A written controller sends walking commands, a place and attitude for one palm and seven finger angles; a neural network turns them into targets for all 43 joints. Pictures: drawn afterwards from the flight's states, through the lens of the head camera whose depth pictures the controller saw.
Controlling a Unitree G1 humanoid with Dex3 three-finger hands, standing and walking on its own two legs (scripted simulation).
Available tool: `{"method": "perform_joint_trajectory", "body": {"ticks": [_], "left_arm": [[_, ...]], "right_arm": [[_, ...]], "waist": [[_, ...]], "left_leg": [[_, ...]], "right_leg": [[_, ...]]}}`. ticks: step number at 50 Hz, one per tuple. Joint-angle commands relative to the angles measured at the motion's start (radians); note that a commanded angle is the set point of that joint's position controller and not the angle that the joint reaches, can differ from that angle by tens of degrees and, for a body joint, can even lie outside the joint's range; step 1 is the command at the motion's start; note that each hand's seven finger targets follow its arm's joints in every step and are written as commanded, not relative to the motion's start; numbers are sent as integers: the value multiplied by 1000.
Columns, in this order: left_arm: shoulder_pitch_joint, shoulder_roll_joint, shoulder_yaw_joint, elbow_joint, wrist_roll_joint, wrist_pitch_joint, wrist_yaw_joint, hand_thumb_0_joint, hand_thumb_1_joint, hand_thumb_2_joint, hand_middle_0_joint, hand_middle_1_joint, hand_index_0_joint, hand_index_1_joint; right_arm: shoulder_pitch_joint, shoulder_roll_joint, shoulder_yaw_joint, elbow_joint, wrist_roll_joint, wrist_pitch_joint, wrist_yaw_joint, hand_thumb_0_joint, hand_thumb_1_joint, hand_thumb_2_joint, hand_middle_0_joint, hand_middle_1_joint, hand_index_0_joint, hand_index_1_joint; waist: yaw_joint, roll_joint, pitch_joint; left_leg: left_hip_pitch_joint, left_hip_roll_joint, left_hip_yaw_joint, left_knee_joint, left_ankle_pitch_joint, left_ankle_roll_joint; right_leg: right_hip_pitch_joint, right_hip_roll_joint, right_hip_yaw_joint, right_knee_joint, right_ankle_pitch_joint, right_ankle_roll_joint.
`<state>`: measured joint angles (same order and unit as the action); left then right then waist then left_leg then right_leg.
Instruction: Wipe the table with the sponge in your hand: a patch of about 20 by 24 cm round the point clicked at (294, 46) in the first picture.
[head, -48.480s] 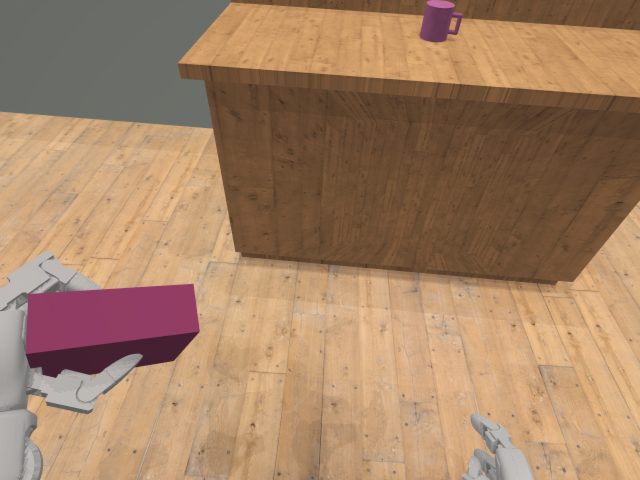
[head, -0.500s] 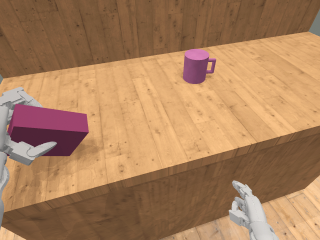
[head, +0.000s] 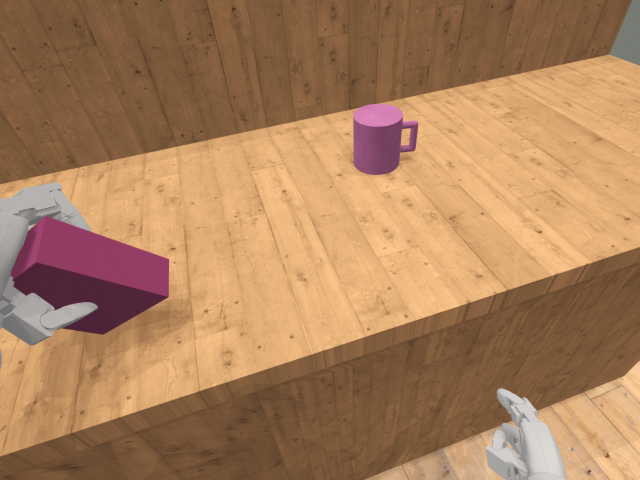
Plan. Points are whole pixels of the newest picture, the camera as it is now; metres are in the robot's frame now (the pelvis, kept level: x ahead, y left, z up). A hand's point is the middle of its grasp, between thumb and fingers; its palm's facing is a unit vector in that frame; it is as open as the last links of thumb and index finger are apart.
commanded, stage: turn the palm down, sponge in hand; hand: left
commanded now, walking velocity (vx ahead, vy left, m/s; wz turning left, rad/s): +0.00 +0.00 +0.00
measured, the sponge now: (99, 289) +0.24 +0.27 +0.17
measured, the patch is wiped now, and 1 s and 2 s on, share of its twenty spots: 0.10 0.10 0.10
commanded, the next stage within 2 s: move the sponge above the wiping area in 1.22 s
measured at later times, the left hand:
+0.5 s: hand (6, 246) +0.22 +0.31 +0.26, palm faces +0.33 -0.17 -0.93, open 9.3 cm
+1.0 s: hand (12, 250) +0.21 +0.29 +0.27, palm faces +0.36 -0.06 -0.93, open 9.3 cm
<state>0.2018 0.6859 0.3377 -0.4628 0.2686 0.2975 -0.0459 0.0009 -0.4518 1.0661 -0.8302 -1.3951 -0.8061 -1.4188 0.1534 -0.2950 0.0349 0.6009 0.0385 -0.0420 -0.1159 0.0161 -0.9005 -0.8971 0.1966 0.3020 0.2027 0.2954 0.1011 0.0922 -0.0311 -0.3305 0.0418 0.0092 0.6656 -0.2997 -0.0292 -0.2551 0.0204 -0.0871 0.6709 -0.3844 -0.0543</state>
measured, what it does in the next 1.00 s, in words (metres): stands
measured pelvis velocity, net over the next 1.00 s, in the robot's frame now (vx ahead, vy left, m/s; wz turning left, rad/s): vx -0.03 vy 0.01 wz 0.00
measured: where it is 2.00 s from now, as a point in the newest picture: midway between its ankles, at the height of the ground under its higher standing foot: outside the picture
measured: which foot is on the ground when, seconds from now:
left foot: down 0.00-1.00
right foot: down 0.00-1.00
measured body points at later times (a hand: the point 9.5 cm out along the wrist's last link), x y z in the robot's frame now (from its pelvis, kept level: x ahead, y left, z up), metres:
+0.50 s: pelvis -0.02 +0.03 +0.01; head -0.04 -0.02 +0.46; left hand +0.20 +0.32 +0.30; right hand +0.25 -0.15 -0.05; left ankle +0.03 +0.14 -0.72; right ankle -0.01 -0.08 -0.72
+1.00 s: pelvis -0.03 +0.01 +0.01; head -0.06 -0.05 +0.46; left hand +0.18 +0.28 +0.31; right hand +0.24 -0.16 -0.05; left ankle +0.03 +0.14 -0.72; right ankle -0.01 -0.08 -0.72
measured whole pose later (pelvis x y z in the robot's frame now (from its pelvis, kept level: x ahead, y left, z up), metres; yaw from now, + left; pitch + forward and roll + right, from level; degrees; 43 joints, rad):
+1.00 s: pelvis -0.03 +0.01 +0.01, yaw +0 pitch -5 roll +1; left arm -0.08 0.68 0.07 -0.43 0.71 0.51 -0.15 0.00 -0.45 1.07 -0.83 -1.39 -0.81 -1.42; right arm -0.03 -0.26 0.10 0.68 0.06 0.01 -0.08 0.01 -0.90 -0.90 0.20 0.30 0.20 0.29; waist 0.17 0.14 -0.01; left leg -0.24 0.03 0.02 0.50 -0.17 -0.02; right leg -0.18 0.01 -0.08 0.55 -0.28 -0.05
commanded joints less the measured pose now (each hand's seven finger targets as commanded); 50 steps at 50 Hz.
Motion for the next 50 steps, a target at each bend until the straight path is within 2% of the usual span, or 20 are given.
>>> {"method": "perform_joint_trajectory", "body": {"ticks": [1, 2, 4, 6, 12, 16, 20, 21, 25, 26, 28, 31, 32, 35, 36, 37, 41, 44, 46, 50], "left_arm": [[-267, 319, 171, -164, 79, 34, 39, 0, 100, 1300, -1200, -1600, -1200, -1600], [-287, 268, 115, -194, 97, 41, 40, 0, 100, 1300, -1200, -1600, -1200, -1600], [-293, 308, 126, -187, 133, 75, 37, 0, 100, 1300, -1200, -1600, -1200, -1600], [-336, 295, 98, -168, 164, 117, 26, 0, 100, 1300, -1200, -1600, -1200, -1600], [-461, 263, -20, -189, 273, 193, -30, 0, 100, 1300, -1200, -1600, -1200, -1600], [-510, 283, -33, -185, 336, 229, -61, 0, 100, 1300, -1200, -1600, -1200, -1600], [-530, 305, -40, -187, 379, 238, -75, 0, 100, 1300, -1200, -1600, -1200, -1600], [-541, 306, -32, -179, 385, 253, -77, 0, 100, 1300, -1200, -1600, -1200, -1600], [-564, 302, -49, -200, 416, 249, -81, 0, 100, 1300, -1200, -1600, -1200, -1600], [-562, 304, -36, -185, 412, 258, -82, 0, 100, 1300, -1200, -1600, -1200, -1600], [-561, 295, -49, -170, 422, 248, -83, 0, 100, 1300, -1200, -1600, -1200, -1600], [-599, 292, -55, -171, 433, 248, -82, 0, 100, 1300, -1200, -1600, -1200, -1600], [-590, 266, -82, -147, 435, 242, -82, 0, 100, 1300, -1200, -1600, -1200, -1600], [-568, 274, -77, -130, 461, 231, -80, 0, 100, 1300, -1200, -1600, -1200, -1600], [-561, 278, -63, -111, 458, 237, -78, 0, 100, 1300, -1200, -1600, -1200, -1600], [-555, 258, -84, -123, 457, 228, -77, 0, 100, 1300, -1200, -1600, -1200, -1600], [-590, 291, -62, -126, 483, 213, -63, 0, 100, 1300, -1200, -1600, -1200, -1600], [-591, 285, -68, -124, 487, 198, -56, 0, 100, 1300, -1200, -1600, -1200, -1600], [-614, 304, -49, -138, 487, 202, -53, 0, 100, 1300, -1200, -1600, -1200, -1600], [-619, 285, -71, -98, 488, 194, -55, 0, 100, 1300, -1200, -1600, -1200, -1600]], "right_arm": [[-282, -69, -7, -206, 22, -69, -8, 0, -900, -900, 200, 300, 200, 300], [-267, -61, -3, -212, 14, -64, -7, 0, -900, -900, 200, 300, 200, 300], [-277, -67, 4, -202, 7, -58, -9, 0, -900, -900, 200, 300, 200, 300], [-347, -55, 16, -195, 33, -56, -2, 0, -900, -900, 200, 300, 200, 300], [-397, -45, 34, -186, 31, -30, 3, 0, -900, -900, 200, 300, 200, 300], [-465, -35, 43, -180, 46, -28, 4, 0, -900, -900, 200, 300, 200, 300], [-439, -46, 39, -166, 30, -17, 5, 0, -900, -900, 200, 300, 200, 300], [-502, -35, 47, -169, 45, -27, 10, 0, -900, -900, 200, 300, 200, 300], [-460, -44, 38, -158, 32, -14, 14, 0, -900, -900, 200, 300, 200, 300], [-520, -32, 46, -167, 44, -27, 17, 0, -900, -900, 200, 300, 200, 300], [-467, -41, 40, -154, 36, -21, 18, 0, -900, -900, 200, 300, 200, 300], [-527, -30, 46, -161, 46, -26, 21, 0, -900, -900, 200, 300, 200, 300], [-487, -38, 39, -155, 38, -22, 18, 0, -900, -900, 200, 300, 200, 300], [-461, -43, 36, -150, 34, -15, 20, 0, -900, -900, 200, 300, 200, 300], [-513, -32, 41, -157, 45, -26, 22, 0, -900, -900, 200, 300, 200, 300], [-483, -38, 37, -159, 38, -22, 23, 0, -900, -900, 200, 300, 200, 300], [-520, -32, 41, -158, 40, -31, 26, 0, -900, -900, 200, 300, 200, 300], [-480, -39, 31, -147, 25, -29, 25, 0, -900, -900, 200, 300, 200, 300], [-531, -29, 37, -149, 34, -37, 29, 0, -900, -900, 200, 300, 200, 300], [-483, -37, 31, -138, 24, -24, 29, 0, -900, -900, 200, 300, 200, 300]], "waist": [[20, 1, -139], [16, 17, -138], [30, -6, -168], [30, 35, -140], [40, 35, -162], [48, 36, -167], [57, 31, -202], [64, 42, -181], [62, 38, -224], [72, 31, -195], [62, -2, -204], [67, 19, -185], [62, 1, -175], [62, -19, -182], [68, -28, -162], [63, -49, -168], [66, -17, -167], [65, -30, -195], [69, -7, -181], [61, -26, -156]], "left_leg": [[123, -29, 3, -74, 212, 41], [120, -24, -4, -93, 223, 42], [131, -22, -14, -120, 242, 42], [151, -25, -14, -142, 198, 36], [174, -21, -47, -215, 201, 35], [191, -26, -65, -255, 147, 32], [192, -25, -73, -265, 188, 34], [185, -30, -77, -269, 159, 30], [207, -30, -72, -264, 206, 34], [191, -34, -79, -266, 168, 29], [188, -31, -69, -255, 194, 30], [194, -42, -72, -257, 163, 30], [180, -37, -64, -253, 154, 32], [190, -43, -59, -247, 169, 33], [180, -46, -61, -242, 143, 29], [172, -40, -55, -234, 148, 33], [182, -54, -55, -221, 144, 29], [199, -53, -45, -205, 193, 34], [203, -58, -49, -199, 188, 29], [198, -56, -41, -204, 190, 32]], "right_leg": [[-28, -62, 112, -172, 279, 47], [-15, -57, 72, -172, 288, 47], [4, -58, 72, -169, 286, 47], [-13, -42, 81, -191, 215, 34], [27, -30, 49, -204, 192, 17], [37, -16, 67, -212, 143, 8], [66, -30, 61, -215, 169, 10], [61, -14, 84, -218, 150, -3], [74, -31, 72, -223, 177, 5], [67, -20, 98, -229, 151, -8], [67, -36, 82, -234, 164, 2], [51, -25, 116, -249, 131, -9], [50, -37, 92, -252, 128, -2], [45, -45, 109, -261, 132, 1], [37, -36, 143, -271, 101, -10], [45, -47, 122, -267, 114, -2], [35, -45, 177, -281, 79, -12], [50, -62, 162, -275, 133, -2], [41, -52, 202, -286, 109, -14], [31, -65, 179, -295, 119, 2]]}}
